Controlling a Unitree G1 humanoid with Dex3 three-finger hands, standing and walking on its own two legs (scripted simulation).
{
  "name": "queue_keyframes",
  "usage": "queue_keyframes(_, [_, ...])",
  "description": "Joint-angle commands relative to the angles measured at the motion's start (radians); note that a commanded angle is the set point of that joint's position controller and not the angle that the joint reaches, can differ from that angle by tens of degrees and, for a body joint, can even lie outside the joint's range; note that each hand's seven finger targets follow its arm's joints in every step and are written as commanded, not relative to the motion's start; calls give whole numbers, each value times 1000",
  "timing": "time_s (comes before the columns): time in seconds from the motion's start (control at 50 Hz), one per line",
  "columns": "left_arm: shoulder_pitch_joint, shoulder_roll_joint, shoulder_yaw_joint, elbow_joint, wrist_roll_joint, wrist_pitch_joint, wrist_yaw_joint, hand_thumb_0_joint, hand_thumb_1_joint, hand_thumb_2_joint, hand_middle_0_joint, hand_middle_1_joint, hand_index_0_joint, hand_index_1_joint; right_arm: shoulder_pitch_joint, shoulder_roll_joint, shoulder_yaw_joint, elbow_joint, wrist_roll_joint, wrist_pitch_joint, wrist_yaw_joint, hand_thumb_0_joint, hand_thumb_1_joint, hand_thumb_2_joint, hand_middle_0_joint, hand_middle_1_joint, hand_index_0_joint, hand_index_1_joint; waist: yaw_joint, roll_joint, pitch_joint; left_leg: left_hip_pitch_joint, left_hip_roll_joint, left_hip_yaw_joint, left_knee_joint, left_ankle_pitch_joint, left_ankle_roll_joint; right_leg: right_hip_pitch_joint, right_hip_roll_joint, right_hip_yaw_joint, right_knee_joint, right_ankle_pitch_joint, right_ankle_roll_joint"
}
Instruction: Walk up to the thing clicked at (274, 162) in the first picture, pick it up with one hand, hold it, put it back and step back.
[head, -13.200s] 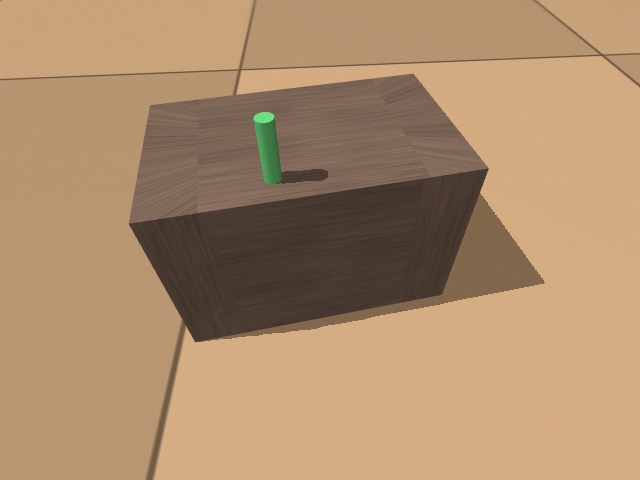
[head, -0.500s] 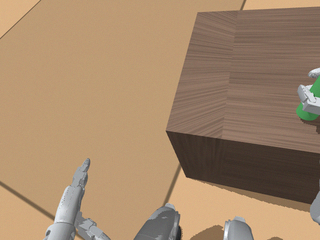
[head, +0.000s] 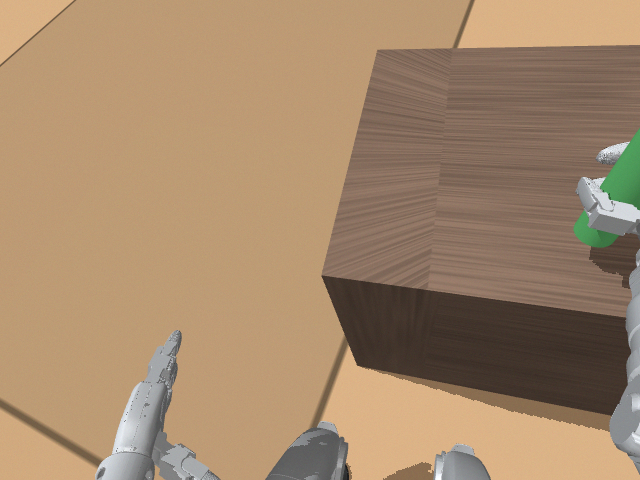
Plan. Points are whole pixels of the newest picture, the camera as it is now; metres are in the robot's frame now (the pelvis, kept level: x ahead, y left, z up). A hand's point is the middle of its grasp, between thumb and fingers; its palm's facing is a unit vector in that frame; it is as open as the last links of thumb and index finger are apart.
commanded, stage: settle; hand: right
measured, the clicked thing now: (629, 185) +0.49 -0.24 +0.05
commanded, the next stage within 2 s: lift in 0.08 s
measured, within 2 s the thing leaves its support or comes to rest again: neither
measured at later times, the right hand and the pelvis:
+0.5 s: hand (623, 182) +0.47 -0.22 +0.08, palm faces +0.18 +0.98 +0.02, open 6.4 cm; pelvis +0.01 +0.00 +0.02, yaw +0 degrees
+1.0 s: hand (623, 190) +0.40 -0.18 +0.15, palm faces +0.16 +0.99 +0.02, open 6.4 cm; pelvis +0.01 +0.01 +0.05, yaw -1 degrees
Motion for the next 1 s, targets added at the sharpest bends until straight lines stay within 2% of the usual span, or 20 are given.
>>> queue_keyframes(0.0, [13,169,121,-127,-6,-54,23,0,-536,45,-49,-52,-50,-51,-437,-246,-3,-221,24,-84,-8,0,-624,-1325,1360,1421,1371,1421,-12,-201,-439,176,-27,22,-130,316,43,387,32,-1,-151,321,-22])
queue_keyframes(0.06, [-28,180,124,-151,-5,-61,31,0,-539,47,-48,-51,-48,-51,-508,-289,-14,-291,17,-93,-13,0,-631,-1320,1378,1425,1388,1426,-14,-211,-489,196,-25,16,-136,316,43,421,27,-2,-157,318,-20])
queue_keyframes(0.1, [11,131,75,-105,-6,-59,22,0,-535,44,-48,-52,-49,-50,-416,-192,26,-184,26,-80,-2,0,-616,-1329,1357,1425,1369,1426,-16,-166,-420,185,-29,25,-140,309,42,392,30,2,-167,316,-21])
queue_keyframes(0.14, [-17,128,66,-130,-7,-62,24,0,-538,43,-50,-52,-51,-51,-484,-272,-4,-262,19,-90,-3,0,-633,-1338,1370,1434,1382,1435,-37,-208,-498,222,-23,14,-138,344,41,427,33,-5,-160,352,-21])
queue_keyframes(0.26, [0,214,153,-180,-12,-60,32,0,-525,38,-49,-59,-57,-50,-448,-273,-13,-301,29,-72,-12,0,-538,-1343,1392,1459,1406,1459,-36,-191,-539,265,-25,23,-154,366,40,496,36,-4,-188,387,-17])
queue_keyframes(0.38, [3,169,132,-114,-17,-64,30,0,-531,40,-48,-56,-53,-50,-430,-182,42,-347,42,-62,-15,0,-583,-1335,1403,1452,1412,1452,-44,-188,-475,246,-24,24,-176,366,40,530,30,-7,-207,418,-15])
queue_keyframes(0.44, [-18,123,78,-80,-23,-67,25,0,-533,40,-49,-56,-54,-50,-402,-142,63,-373,51,-50,-15,0,-583,-1340,1404,1457,1415,1457,-84,-182,-455,281,-22,16,-189,373,40,521,35,-18,-228,407,-15])
queue_keyframes(0.48, [1,133,85,-75,-25,-65,28,0,-532,39,-47,-55,-53,-49,-381,-160,52,-405,54,-39,-17,0,-576,-1336,1403,1455,1413,1455,-90,-180,-475,319,-21,14,-203,396,37,552,35,-21,-240,431,-15])
queue_keyframes(0.56, [34,151,120,-37,-31,-54,30,0,-522,33,-46,-57,-54,-48,-271,-76,96,-453,69,-2,-25,0,-588,-1337,1411,1459,1420,1459,-104,-163,-431,346,-19,18,-229,391,35,578,40,-27,-282,431,-12])
queue_keyframes(0.6, [7,169,130,-44,-38,-53,37,0,-529,37,-45,-54,-51,-48,-301,-130,70,-568,75,8,-41,0,-609,-1351,1433,1477,1441,1478,-125,-148,-458,382,-18,16,-243,405,33,606,40,-30,-296,440,-13])
queue_keyframes(0.62, [11,157,125,-35,-40,-52,38,0,-526,36,-45,-55,-52,-48,-275,-69,113,-571,78,22,-44,0,-584,-1352,1428,1480,1439,1480,-122,-144,-419,383,-17,17,-251,400,32,606,42,-34,-310,425,-14])
queue_keyframes(0.68, [-35,195,170,-29,-50,-58,55,0,-534,42,-46,-54,-49,-50,-257,-50,120,-639,94,49,-68,0,-574,-1323,1400,1447,1410,1447,-127,-94,-396,414,-13,18,-278,399,28,637,39,-33,-340,411,-18])
queue_keyframes(0.72, [-11,177,161,2,-57,-60,58,0,-531,40,-43,-52,-47,-47,-203,-8,137,-623,101,73,-77,0,-550,-1310,1394,1440,1405,1440,-125,-36,-328,425,-11,19,-299,395,22,616,40,-36,-357,394,-24])
queue_keyframes(0.76, [-18,112,96,16,-61,-62,56,0,-536,42,-42,-51,-45,-48,-159,55,181,-639,103,89,-76,0,-554,-1304,1392,1434,1402,1434,-140,-22,-281,452,-5,16,-312,394,21,595,44,-43,-376,386,-25])
queue_keyframes(0.78, [-25,99,81,29,-63,-60,58,0,-529,37,-42,-50,-47,-45,-185,0,152,-690,100,90,-83,0,-554,-1303,1395,1436,1405,1436,-160,-44,-277,458,-3,12,-318,373,25,600,44,-46,-387,374,-22])
queue_keyframes(0.84, [-18,137,127,45,-66,-59,67,0,-524,33,-42,-52,-48,-45,-144,22,172,-703,104,118,-78,0,-571,-1324,1411,1456,1421,1456,-145,-42,-255,466,0,6,-339,366,23,632,45,-52,-411,356,-21])
queue_keyframes(0.88, [12,110,106,82,-66,-61,64,0,-518,30,-40,-53,-49,-43,-101,74,208,-759,111,139,-77,0,-565,-1339,1422,1473,1434,1473,-159,-68,-247,486,6,2,-354,382,22,652,50,-62,-427,371,-19])
queue_keyframes(0.9, [-8,139,129,82,-68,-61,70,0,-523,33,-41,-52,-48,-44,-117,25,172,-803,115,142,-83,0,-585,-1340,1426,1472,1437,1472,-168,-70,-267,494,7,1,-362,377,21,668,50,-62,-431,363,-20])
queue_keyframes(0.92, [-26,118,111,78,-69,-64,70,0,-524,34,-39,-51,-46,-44,-74,71,205,-786,118,153,-83,0,-550,-1333,1415,1468,1428,1468,-167,-58,-245,505,8,3,-368,374,20,671,51,-63,-439,360,-20])
queue_keyframes(0.98, [-62,148,132,61,-73,-71,82,0,-529,38,-38,-49,-42,-44,-82,43,184,-884,127,166,-103,0,-564,-1314,1410,1450,1419,1450,-177,-28,-268,554,12,-1,-390,397,16,701,55,-65,-452,374,-24])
